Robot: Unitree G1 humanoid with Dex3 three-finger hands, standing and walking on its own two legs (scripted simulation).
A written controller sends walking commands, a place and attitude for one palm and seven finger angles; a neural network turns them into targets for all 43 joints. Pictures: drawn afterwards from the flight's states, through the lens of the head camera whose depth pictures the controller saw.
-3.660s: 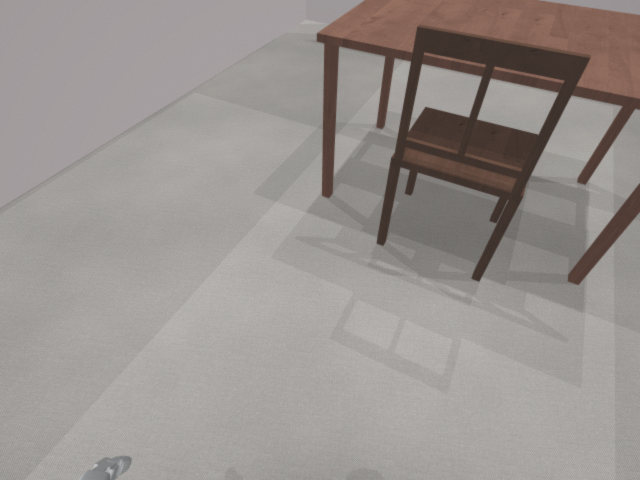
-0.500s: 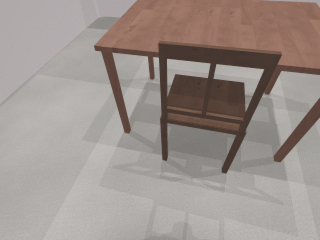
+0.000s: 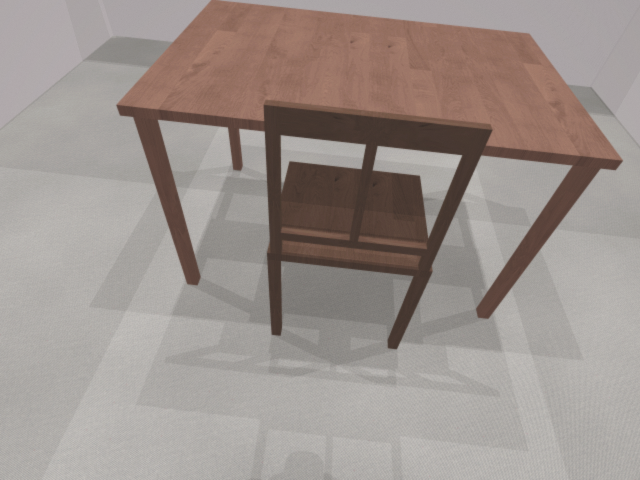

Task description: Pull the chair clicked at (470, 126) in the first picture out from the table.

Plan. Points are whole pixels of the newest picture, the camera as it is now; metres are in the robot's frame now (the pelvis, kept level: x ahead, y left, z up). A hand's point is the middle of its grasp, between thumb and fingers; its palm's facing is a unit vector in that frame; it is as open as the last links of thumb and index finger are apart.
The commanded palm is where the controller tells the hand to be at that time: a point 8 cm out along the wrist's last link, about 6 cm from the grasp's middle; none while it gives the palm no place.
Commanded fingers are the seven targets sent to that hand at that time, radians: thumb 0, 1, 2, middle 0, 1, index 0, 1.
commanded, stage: take the last steps up to it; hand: left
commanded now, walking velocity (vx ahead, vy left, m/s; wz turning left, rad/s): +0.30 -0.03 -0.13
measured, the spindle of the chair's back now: (361, 196) +0.71 -0.07 -0.10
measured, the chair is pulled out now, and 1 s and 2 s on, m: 0.00 0.00 0.00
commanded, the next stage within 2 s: come to a stop and stand still in 0.74 s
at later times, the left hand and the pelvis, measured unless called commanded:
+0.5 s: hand (239, 455) +0.19 +0.12 -0.16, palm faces +0.02 -0.98 -0.20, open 7.2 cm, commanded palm none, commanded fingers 0.00 0.90 0.90 -0.20 -0.30 -0.20 -0.30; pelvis +0.11 -0.06 +0.00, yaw -3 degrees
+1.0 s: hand (231, 422) +0.24 +0.15 -0.19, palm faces +0.02 -0.99 -0.14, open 7.4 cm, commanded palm none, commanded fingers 0.00 0.90 0.90 -0.20 -0.30 -0.20 -0.30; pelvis +0.25 -0.02 +0.00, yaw -4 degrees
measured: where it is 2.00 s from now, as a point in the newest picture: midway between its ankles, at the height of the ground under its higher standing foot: outside the picture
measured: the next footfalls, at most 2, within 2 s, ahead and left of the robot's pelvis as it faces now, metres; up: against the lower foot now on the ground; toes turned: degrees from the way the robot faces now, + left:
right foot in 0.38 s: +0.15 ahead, -0.16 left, +0.00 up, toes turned -10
left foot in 0.82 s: +0.33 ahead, +0.05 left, +0.00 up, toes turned +1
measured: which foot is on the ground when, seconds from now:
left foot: down 0.00-0.38, up 0.40-0.80, down 0.82-1.00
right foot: up 0.00-0.36, down 0.38-0.82, up 0.84-1.00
